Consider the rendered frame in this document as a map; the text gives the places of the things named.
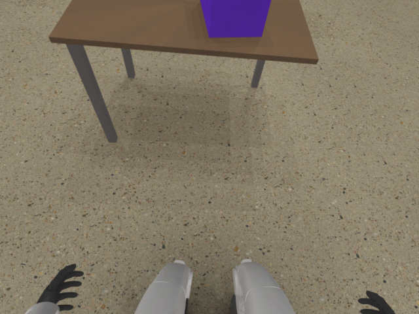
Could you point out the carton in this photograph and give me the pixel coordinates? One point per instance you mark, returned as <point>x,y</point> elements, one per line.
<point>235,18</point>

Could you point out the robot right hand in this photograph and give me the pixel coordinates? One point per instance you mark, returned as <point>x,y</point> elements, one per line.
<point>376,301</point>

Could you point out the robot right shin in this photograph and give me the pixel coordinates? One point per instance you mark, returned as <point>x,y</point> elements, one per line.
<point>240,301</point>

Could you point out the table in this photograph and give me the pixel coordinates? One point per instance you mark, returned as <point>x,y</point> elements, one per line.
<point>176,26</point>

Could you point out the robot right thigh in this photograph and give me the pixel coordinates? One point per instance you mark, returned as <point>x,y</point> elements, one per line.
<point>262,294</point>

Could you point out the robot left hand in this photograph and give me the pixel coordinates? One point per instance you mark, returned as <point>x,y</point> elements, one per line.
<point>52,291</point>

